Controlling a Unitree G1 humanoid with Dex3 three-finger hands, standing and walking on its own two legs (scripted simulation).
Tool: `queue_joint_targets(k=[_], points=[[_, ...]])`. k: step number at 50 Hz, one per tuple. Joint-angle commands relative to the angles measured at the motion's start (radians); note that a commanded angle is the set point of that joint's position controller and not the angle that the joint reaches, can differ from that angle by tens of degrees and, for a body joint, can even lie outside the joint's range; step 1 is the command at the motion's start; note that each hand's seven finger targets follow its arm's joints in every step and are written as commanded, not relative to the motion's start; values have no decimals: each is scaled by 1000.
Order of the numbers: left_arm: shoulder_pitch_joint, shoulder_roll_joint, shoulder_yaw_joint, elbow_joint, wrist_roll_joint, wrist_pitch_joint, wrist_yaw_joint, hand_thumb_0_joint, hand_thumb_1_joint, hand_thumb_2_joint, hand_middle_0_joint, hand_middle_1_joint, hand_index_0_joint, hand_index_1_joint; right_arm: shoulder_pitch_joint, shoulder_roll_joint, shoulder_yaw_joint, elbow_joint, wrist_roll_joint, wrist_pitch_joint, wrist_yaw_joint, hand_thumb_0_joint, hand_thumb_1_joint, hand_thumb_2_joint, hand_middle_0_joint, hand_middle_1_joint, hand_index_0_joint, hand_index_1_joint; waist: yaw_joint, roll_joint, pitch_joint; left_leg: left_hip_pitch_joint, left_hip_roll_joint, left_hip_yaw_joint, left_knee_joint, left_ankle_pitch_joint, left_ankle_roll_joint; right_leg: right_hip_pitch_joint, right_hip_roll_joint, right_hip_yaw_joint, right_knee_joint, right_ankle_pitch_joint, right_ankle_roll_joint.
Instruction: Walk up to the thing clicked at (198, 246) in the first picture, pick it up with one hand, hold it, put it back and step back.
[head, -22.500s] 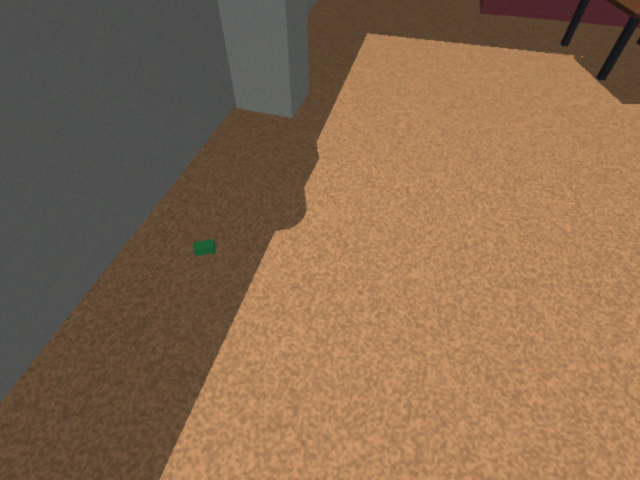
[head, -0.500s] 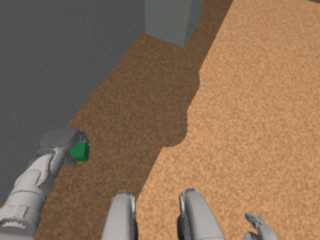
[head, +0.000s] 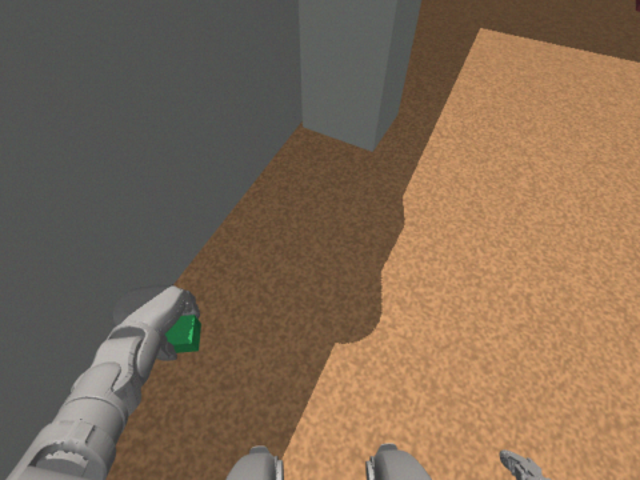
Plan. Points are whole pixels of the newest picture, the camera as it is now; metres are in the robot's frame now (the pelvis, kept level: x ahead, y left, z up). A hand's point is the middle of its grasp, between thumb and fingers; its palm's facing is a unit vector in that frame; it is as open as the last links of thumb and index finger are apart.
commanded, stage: lift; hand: left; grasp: from above
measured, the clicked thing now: (169, 335) +0.34 +0.23 -0.11
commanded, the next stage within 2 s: hold in 0.10 s
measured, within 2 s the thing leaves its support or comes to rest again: neither
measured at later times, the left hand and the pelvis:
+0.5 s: hand (156, 315) +0.34 +0.22 -0.02, palm faces -0.47 -0.05 -0.88, open 7.2 cm; pelvis +0.03 +0.00 +0.03, yaw +0 degrees
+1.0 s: hand (155, 324) +0.31 +0.21 +0.00, palm faces -0.47 -0.04 -0.88, open 7.2 cm; pelvis +0.02 -0.01 +0.05, yaw +0 degrees
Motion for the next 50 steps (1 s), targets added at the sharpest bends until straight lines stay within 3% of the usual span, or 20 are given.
queue_joint_targets(k=[1,10,14,15,20,25,27,31,34,39,42,50], points=[[-274,202,73,-179,-15,8,32,0,748,235,-1084,-267,-1116,-234,16,-149,-59,-108,6,-27,-7,0,-902,-899,200,300,200,300,3,18,-313,289,-48,-15,-200,207,3,187,43,-9,-184,183,-39],[-285,210,72,-256,-13,-3,-3,0,755,226,-1088,-245,-1122,-209,1,-147,-62,-120,9,-5,-12,0,-898,-898,200,300,200,300,18,35,-294,382,-49,-7,-274,289,-1,264,46,-11,-248,242,-42],[-273,197,57,-254,-1,-3,-19,0,744,159,-1058,-232,-1106,-183,0,-152,-63,-119,10,2,-11,0,-897,-895,200,300,200,300,7,36,-286,421,-45,-9,-294,338,-5,277,50,-15,-260,274,-45],[-262,213,66,-263,1,-5,-23,0,747,166,-1064,-225,-1108,-180,-5,-152,-63,-122,11,5,-13,0,-897,-895,200,300,200,300,25,34,-286,433,-47,-5,-301,353,-4,303,49,-15,-271,286,-44],[-242,196,62,-268,-10,-10,-45,0,787,206,-1100,-235,-1141,-193,-16,-146,-60,-131,13,13,-14,0,-896,-895,200,300,200,300,17,4,-263,435,-57,7,-318,358,4,346,43,0,-303,320,-36],[-210,207,71,-308,-10,-11,-62,0,780,224,-1083,-259,-1126,-214,-28,-148,-64,-144,15,25,-13,0,-895,-895,200,300,200,300,31,7,-272,464,-60,16,-335,410,5,394,40,-2,-315,370,-34],[-235,201,63,-328,-11,-14,-70,0,793,236,-1088,-280,-1133,-234,-38,-148,-63,-148,13,29,-14,0,-897,-895,200,300,200,300,21,7,-261,481,-58,15,-346,403,6,383,40,-3,-323,360,-34],[-222,219,76,-331,-11,-17,-74,0,800,251,-1108,-256,-1146,-217,-53,-151,-59,-161,14,33,-15,0,-895,-895,200,300,200,300,32,4,-239,480,-58,11,-367,374,7,392,41,-4,-342,325,-35],[-235,215,74,-358,-6,-15,-74,0,788,247,-1085,-277,-1129,-232,-61,-147,-56,-165,16,37,-17,0,-894,-895,200,300,200,300,33,1,-257,504,-61,16,-370,398,10,406,38,2,-346,361,-31],[-216,218,76,-346,-14,-12,-83,0,791,217,-1085,-259,-1131,-212,-81,-148,-55,-167,18,41,-20,0,-894,-895,200,300,200,300,37,4,-226,521,-60,21,-399,369,11,417,38,0,-374,327,-31],[-208,199,56,-351,-18,-9,-89,0,785,243,-1089,-271,-1130,-228,-88,-147,-50,-176,19,45,-21,0,-897,-896,200,300,200,300,34,-7,-208,524,-61,24,-411,356,14,420,36,1,-390,320,-29],[-214,218,69,-368,-20,-13,-98,0,771,219,-1069,-277,-1117,-228,-118,-143,-42,-186,23,47,-25,0,-897,-896,200,300,199,300,51,-13,-187,536,-60,23,-454,302,13,436,38,1,-424,252,-34]])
